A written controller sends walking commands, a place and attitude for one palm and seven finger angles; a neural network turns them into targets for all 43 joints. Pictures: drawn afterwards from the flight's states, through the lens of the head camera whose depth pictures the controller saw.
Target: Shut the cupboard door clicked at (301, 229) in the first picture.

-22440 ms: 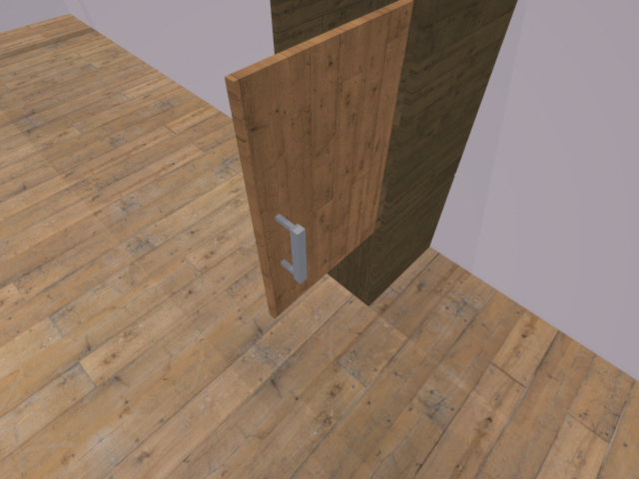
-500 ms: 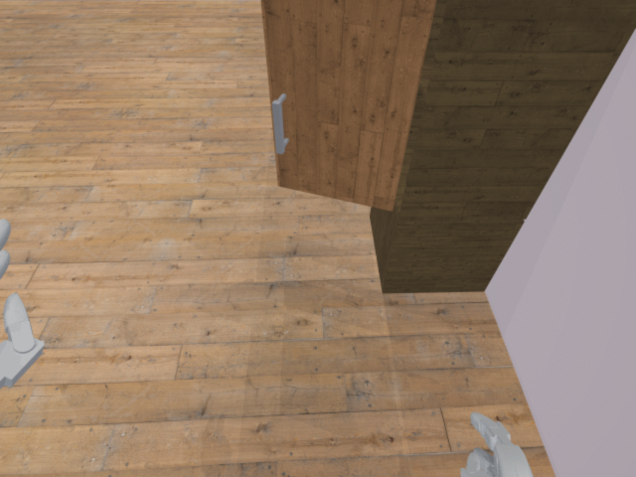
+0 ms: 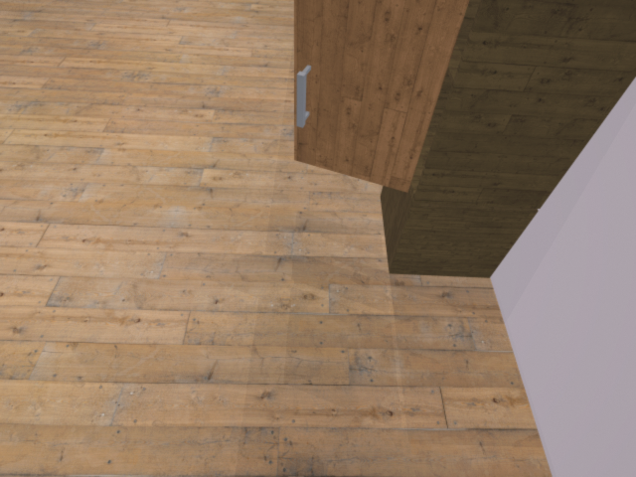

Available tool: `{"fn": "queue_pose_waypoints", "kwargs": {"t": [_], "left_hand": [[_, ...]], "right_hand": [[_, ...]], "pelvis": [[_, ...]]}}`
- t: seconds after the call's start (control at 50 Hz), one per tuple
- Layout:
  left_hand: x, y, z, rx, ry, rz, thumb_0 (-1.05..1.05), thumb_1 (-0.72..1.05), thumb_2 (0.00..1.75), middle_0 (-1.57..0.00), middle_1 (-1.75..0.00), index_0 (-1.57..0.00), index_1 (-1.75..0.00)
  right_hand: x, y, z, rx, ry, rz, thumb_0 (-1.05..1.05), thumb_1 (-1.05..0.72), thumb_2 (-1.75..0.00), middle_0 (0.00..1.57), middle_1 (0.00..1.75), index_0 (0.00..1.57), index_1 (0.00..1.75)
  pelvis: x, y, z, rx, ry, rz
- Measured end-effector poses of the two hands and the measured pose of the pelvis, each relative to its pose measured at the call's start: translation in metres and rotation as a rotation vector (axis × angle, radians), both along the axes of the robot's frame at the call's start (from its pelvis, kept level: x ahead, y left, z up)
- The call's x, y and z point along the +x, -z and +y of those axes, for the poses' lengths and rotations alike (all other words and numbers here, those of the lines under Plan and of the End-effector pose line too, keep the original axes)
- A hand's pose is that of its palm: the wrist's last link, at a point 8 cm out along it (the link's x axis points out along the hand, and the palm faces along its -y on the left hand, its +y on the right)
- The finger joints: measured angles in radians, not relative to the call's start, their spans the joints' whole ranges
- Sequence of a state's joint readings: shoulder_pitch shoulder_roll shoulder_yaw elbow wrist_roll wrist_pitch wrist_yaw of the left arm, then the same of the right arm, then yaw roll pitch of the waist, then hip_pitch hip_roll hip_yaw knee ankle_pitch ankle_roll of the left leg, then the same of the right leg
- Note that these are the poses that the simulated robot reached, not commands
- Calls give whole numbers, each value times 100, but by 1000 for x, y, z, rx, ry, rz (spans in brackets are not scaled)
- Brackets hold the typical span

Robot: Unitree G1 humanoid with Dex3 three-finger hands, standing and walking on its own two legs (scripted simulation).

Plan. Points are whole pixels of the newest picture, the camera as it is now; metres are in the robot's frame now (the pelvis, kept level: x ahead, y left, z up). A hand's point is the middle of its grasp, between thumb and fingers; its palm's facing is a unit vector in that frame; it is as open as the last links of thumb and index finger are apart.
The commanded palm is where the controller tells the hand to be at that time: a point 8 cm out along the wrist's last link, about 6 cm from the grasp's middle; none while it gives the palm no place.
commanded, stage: let the arm hang, fingers relaxed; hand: left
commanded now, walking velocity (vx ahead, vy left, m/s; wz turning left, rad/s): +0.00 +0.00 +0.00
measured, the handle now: (304, 97) +1.02 +0.09 -0.10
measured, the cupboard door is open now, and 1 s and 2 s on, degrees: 71 71 71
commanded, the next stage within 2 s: look to check the result in 0.66 s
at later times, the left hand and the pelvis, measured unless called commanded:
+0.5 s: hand out of the picture -0.01 +0.17 -0.17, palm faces +0.00 -0.99 -0.16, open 7.4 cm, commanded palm none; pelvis +0.00 +0.01 +0.00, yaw -2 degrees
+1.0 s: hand out of the picture +0.00 +0.18 -0.17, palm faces +0.00 -0.98 -0.21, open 7.4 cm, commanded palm none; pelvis +0.02 +0.00 +0.00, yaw -2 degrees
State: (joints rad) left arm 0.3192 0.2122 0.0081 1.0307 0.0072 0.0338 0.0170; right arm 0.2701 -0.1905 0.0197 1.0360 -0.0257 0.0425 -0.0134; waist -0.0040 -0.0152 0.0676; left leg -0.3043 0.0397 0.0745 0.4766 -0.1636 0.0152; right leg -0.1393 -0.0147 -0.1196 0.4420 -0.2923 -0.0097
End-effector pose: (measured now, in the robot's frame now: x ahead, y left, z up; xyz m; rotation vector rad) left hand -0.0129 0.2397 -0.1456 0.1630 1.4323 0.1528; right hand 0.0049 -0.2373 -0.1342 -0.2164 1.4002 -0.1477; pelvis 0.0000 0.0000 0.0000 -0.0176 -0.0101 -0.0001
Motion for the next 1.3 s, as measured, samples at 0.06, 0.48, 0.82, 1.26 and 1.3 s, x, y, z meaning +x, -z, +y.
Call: {"fn": "queue_pose_waypoints", "kwargs": {"t": [0.06, 0.48, 0.82, 1.26, 1.3], "left_hand": [[-27, -5, 5, 14, -14, 81, -1, 96, 90, -21, -30, -20, -30], [-2, -1, -21, -43, 3, 5, 0, 91, 90, -20, -30, -20, -30], [4, -4, -14, -15, 3, 25, 0, 91, 90, -20, -30, -20, -30], [35, -8, -15, 9, 14, -8, 0, 91, 90, -20, -30, -20, -30], [40, -9, -16, 11, 16, -16, 0, 91, 90, -20, -30, -20, -30]], "right_hand": [[-19, 4, 10, 21, 35, 44, 1, -91, -90, 20, 30, 20, 30], [-32, 14, 46, 86, 112, 21, 0, -91, -90, 20, 30, 20, 30], [-27, 11, 34, 66, 115, 40, 0, -91, -90, 19, 30, 20, 30], [23, 9, 7, 41, 69, -26, 0, -91, -90, 20, 30, 20, 30], [26, 9, 4, 38, 66, -30, 0, -91, -90, 20, 30, 20, 30]], "pelvis": [[0, -2, 3, 1, 6, -3], [2, -3, 14, 16, 33, -12], [11, -4, 8, 16, 32, -8], [26, -5, -3, 22, 27, -6], [27, -5, -4, 23, 26, -5]]}}
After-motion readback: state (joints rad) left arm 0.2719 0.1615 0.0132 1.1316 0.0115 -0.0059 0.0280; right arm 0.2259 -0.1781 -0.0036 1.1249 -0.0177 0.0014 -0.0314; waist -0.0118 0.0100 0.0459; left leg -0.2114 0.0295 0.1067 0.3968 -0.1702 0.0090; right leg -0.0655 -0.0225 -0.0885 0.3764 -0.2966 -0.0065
